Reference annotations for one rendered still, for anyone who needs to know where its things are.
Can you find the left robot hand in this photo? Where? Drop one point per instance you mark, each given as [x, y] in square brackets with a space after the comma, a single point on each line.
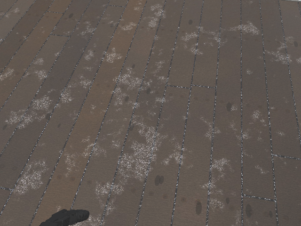
[66, 217]

